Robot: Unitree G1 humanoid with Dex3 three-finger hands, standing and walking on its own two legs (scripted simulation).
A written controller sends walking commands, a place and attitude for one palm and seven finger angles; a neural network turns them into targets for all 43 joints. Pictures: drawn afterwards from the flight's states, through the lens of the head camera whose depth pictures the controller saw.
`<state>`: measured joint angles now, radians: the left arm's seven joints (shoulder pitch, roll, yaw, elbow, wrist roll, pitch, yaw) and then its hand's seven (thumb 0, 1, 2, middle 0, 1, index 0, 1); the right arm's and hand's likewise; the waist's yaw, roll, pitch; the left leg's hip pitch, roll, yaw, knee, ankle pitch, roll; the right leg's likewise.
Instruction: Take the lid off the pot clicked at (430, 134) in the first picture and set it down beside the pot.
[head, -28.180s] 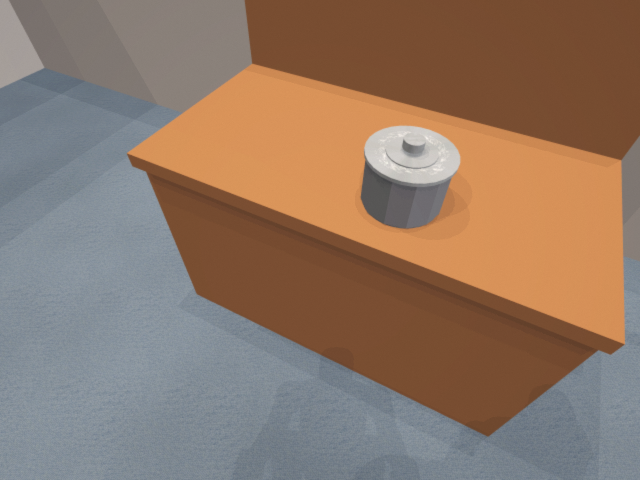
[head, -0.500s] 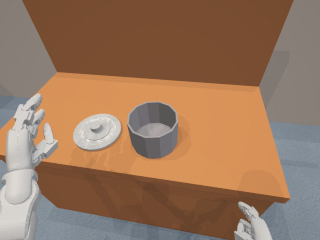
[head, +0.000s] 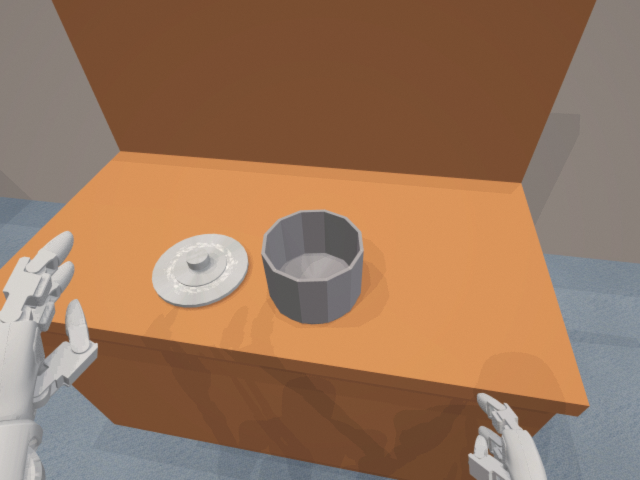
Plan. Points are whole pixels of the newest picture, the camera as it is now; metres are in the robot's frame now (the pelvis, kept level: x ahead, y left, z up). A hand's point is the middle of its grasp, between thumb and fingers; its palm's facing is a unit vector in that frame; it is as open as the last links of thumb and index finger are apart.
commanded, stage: draw the hand back to the body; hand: left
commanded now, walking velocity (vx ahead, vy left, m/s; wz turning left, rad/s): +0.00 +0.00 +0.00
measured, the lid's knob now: (197, 259) +0.50 +0.31 -0.07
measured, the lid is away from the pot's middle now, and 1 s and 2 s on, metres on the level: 0.23 0.23 0.23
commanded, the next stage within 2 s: step back with the hand held close in 0.14 s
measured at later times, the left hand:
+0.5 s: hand (95, 330) +0.21 +0.25 +0.16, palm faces +0.29 -0.83 -0.48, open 7.4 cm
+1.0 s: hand (63, 385) +0.15 +0.25 +0.16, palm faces +0.33 -0.83 -0.45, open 7.4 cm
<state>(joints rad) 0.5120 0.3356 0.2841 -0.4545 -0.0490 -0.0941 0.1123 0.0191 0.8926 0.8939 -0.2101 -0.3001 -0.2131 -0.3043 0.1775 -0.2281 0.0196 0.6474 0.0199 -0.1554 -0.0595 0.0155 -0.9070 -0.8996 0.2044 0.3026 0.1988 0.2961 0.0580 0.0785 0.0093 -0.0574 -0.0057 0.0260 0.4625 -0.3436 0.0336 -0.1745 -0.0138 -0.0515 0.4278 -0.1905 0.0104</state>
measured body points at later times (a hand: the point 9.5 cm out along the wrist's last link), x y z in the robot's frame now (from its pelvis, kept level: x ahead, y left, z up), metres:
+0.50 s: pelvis -0.01 +0.02 +0.00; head +0.02 +0.03 +0.45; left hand +0.18 +0.29 +0.18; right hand +0.16 -0.23 -0.07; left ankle -0.05 +0.09 -0.74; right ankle +0.03 -0.13 -0.74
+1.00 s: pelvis -0.05 +0.02 -0.02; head -0.03 +0.03 +0.43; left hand +0.13 +0.29 +0.18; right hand +0.12 -0.21 -0.09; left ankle -0.05 +0.09 -0.74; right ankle +0.03 -0.13 -0.74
